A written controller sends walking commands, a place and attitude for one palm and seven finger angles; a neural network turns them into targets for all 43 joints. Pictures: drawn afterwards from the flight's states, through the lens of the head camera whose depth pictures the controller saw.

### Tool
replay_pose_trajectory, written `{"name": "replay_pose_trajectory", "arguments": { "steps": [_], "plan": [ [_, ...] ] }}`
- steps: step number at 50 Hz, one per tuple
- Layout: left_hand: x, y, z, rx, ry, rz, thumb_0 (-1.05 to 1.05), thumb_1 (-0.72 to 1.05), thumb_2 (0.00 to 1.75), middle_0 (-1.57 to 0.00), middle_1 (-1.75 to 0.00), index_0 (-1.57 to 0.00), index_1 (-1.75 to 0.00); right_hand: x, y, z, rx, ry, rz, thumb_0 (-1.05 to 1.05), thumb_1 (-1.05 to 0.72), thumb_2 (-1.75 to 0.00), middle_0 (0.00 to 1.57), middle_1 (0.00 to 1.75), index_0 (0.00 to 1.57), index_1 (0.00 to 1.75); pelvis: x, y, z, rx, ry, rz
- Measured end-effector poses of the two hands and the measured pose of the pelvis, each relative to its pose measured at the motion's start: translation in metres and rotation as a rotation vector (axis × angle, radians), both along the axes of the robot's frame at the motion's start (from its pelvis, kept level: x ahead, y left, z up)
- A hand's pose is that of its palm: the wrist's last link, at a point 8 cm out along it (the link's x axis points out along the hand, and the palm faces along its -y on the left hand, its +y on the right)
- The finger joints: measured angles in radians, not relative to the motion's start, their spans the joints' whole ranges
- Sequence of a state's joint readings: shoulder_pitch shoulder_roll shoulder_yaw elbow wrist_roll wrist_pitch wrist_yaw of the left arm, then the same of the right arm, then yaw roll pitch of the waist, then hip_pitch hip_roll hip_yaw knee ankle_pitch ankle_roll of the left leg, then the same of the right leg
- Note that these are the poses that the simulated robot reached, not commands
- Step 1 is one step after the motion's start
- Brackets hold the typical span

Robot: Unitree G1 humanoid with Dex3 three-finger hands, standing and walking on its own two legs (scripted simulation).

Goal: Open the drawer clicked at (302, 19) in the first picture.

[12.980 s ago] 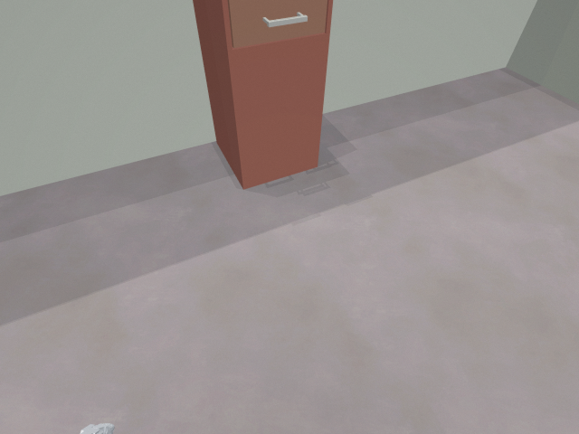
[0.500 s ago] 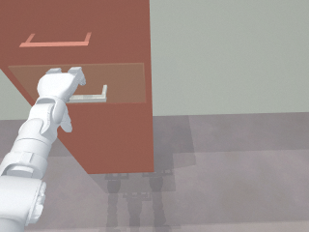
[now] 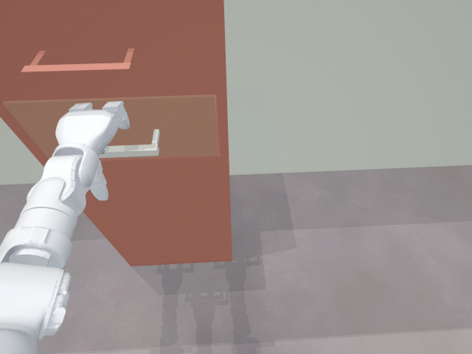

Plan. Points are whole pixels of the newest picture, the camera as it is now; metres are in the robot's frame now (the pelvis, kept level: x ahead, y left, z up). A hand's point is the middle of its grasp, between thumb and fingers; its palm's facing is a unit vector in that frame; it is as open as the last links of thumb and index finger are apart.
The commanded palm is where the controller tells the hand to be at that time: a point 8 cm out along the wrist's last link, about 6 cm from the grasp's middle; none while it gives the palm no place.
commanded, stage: move the hooked fingers above the handle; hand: left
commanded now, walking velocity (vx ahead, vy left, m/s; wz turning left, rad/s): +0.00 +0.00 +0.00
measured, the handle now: (120, 143) +0.51 +0.24 +0.04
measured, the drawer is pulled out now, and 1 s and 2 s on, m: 0.00 0.00 0.00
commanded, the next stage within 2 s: lower the fingers behind the handle in 0.34 s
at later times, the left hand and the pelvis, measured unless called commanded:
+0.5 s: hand (104, 151) +0.45 +0.24 +0.08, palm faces -0.03 -0.04 -1.00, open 13.8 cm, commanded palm +0.43 +0.24 +0.15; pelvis +0.01 +0.00 +0.00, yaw +0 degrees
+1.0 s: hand (107, 162) +0.45 +0.24 +0.05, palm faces -0.04 -0.04 -1.00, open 13.8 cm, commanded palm +0.43 +0.24 +0.11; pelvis +0.00 +0.00 -0.01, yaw +0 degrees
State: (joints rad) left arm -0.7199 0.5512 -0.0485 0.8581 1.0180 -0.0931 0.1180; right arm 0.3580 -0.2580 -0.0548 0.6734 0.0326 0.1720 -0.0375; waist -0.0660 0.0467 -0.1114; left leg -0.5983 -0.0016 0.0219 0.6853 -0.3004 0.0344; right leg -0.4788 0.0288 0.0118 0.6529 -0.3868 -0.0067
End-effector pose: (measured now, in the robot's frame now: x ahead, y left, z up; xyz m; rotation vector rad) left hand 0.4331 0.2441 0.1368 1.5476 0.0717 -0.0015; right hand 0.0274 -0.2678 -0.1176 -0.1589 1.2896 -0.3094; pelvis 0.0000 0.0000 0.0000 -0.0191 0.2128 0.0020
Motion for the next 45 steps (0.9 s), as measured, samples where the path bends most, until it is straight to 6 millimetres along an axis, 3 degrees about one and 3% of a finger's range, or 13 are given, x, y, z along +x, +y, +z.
{"name": "replay_pose_trajectory", "arguments": {
  "steps": [6, 12, 26, 45],
  "plan": [
    [0.004, -0.007, 0.003, -0.015, -0.038, -0.014, 0.0, -0.49, 0.3, -0.32, -1.2, -0.32, -1.2, 0.015, -0.002, 0.001, -0.008, -0.034, 0.018, 0.01, -0.91, -0.89, 0.2, 0.3, 0.2, 0.3, 0.0, 0.0, -0.001, 0.0, 0.005, 0.002],
    [0.009, 0.001, 0.005, -0.002, -0.018, 0.043, 0.0, -0.49, 0.3, -0.32, -1.2, -0.32, -1.2, 0.027, -0.001, 0.003, 0.0, -0.069, 0.019, 0.0, -0.91, -0.89, 0.2, 0.3, 0.2, 0.3, 0.002, -0.001, 0.0, 0.002, 0.007, -0.006],
    [-0.003, -0.004, 0.001, -0.01, -0.018, -0.007, 0.0, -0.49, 0.3, -0.32, -1.2, -0.32, -1.2, 0.035, 0.001, 0.0, 0.014, -0.058, 0.04, 0.0, -0.91, -0.89, 0.2, 0.3, 0.2, 0.3, 0.005, -0.003, 0.0, 0.003, -0.003, 0.005],
    [-0.003, 0.001, -0.026, -0.013, 0.002, 0.001, 0.0, -0.49, 0.3, -0.32, -1.2, -0.32, -1.2, 0.014, -0.009, -0.003, -0.018, -0.014, 0.015, 0.0, -0.91, -0.89, 0.2, 0.3, 0.2, 0.3, 0.001, -0.005, -0.006, -0.002, 0.03, 0.0]
  ]
}}
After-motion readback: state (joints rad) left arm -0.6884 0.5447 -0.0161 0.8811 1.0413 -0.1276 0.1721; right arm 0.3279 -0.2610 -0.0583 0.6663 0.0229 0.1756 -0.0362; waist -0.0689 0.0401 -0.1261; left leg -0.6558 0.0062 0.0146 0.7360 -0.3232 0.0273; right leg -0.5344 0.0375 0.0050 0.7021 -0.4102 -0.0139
